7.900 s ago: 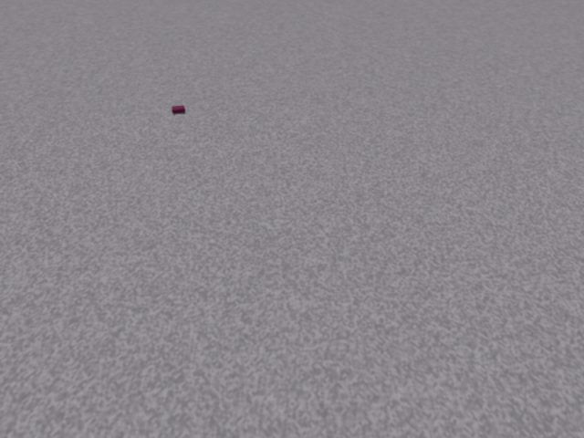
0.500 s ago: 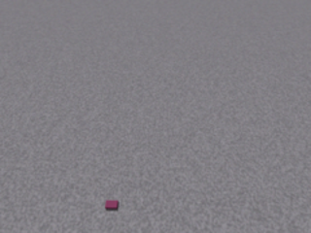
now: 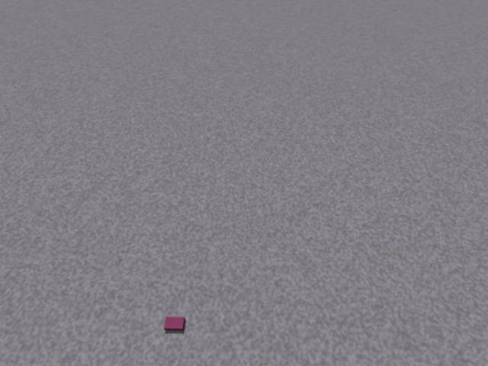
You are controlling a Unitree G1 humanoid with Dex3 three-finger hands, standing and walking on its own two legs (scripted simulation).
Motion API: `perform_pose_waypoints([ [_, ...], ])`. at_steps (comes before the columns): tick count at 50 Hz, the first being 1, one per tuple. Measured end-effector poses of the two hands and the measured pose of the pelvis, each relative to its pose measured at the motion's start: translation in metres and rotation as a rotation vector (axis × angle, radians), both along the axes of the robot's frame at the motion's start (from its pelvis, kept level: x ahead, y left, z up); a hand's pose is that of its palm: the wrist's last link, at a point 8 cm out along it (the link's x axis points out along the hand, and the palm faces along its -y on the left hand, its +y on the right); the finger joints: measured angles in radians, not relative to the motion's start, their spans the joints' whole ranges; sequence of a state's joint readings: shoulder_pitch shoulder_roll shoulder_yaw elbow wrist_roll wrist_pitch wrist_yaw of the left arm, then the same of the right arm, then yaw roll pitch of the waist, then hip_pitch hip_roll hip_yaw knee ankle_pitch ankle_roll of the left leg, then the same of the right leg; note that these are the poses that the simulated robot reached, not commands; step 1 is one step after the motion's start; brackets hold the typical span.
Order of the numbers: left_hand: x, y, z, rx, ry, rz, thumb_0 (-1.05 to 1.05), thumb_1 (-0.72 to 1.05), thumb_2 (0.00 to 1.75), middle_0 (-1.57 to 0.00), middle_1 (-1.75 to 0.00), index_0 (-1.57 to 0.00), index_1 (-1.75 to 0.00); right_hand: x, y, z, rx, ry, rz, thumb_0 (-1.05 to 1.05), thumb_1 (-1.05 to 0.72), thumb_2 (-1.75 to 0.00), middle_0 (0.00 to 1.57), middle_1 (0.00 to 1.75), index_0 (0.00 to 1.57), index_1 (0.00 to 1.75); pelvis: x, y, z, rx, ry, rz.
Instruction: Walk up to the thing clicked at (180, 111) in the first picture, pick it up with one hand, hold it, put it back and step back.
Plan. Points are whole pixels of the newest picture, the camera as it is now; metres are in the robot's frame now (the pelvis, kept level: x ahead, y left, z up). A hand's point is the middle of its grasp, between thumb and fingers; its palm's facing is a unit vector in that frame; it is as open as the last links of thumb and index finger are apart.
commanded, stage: stand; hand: left
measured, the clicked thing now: (174, 323) +0.40 +0.26 -0.77
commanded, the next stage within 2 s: none
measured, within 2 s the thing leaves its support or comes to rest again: neither
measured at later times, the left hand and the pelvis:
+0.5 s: hand out of the picture +0.06 +0.26 -0.16, palm faces -0.02 -0.94 -0.34, open 7.3 cm; pelvis -0.01 +0.00 +0.00, yaw +0 degrees
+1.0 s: hand out of the picture +0.06 +0.26 -0.16, palm faces -0.02 -0.94 -0.34, open 7.3 cm; pelvis -0.01 +0.00 +0.00, yaw +0 degrees
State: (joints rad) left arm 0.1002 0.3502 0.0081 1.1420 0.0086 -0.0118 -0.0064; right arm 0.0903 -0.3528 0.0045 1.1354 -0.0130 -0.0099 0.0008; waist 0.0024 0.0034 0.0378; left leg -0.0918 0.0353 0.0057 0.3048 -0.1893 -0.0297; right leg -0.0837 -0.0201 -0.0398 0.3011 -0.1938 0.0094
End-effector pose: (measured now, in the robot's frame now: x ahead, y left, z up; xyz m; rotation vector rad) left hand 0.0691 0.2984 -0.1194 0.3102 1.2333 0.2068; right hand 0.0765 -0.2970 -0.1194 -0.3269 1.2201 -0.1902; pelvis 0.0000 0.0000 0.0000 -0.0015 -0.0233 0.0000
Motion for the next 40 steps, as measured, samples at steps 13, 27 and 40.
perform_pose_waypoints([
  [13, -0.006, 0.001, 0.001, 0.002, -0.002, -0.001, 0.0, 0.91, 0.9, -0.21, -0.3, -0.21, -0.3, -0.006, 0.001, 0.0, 0.002, -0.004, -0.002, 0.01, -0.9, -0.89, 0.2, 0.3, 0.2, 0.3, -0.004, 0.0, 0.0, 0.0, -0.006, -0.003],
  [27, -0.016, 0.001, 0.0, 0.0, 0.009, -0.002, 0.0, 0.91, 0.9, -0.21, -0.3, -0.21, -0.3, -0.021, -0.001, -0.001, 0.002, 0.016, -0.01, 0.01, -0.9, -0.89, 0.2, 0.3, 0.2, 0.3, -0.01, 0.0, 0.0, 0.001, -0.008, -0.005],
  [40, -0.018, 0.001, 0.0, 0.002, 0.018, -0.005, 0.0, 0.91, 0.9, -0.21, -0.3, -0.21, -0.3, -0.026, -0.001, -0.002, 0.003, 0.03, -0.015, 0.01, -0.9, -0.89, 0.2, 0.3, 0.2, 0.3, -0.01, 0.0, 0.0, 0.001, -0.007, -0.004],
])
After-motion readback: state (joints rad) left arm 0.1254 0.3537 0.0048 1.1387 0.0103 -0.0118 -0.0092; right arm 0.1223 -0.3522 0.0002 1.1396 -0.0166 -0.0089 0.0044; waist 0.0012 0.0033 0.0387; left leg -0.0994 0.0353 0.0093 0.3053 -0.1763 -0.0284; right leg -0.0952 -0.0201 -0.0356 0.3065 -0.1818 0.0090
